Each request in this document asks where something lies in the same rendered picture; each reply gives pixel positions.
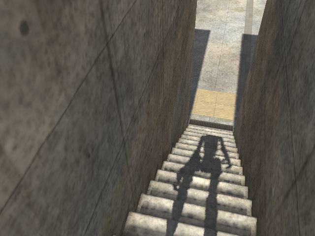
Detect stairs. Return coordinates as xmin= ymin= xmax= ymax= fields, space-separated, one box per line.
xmin=113 ymin=125 xmax=257 ymax=236

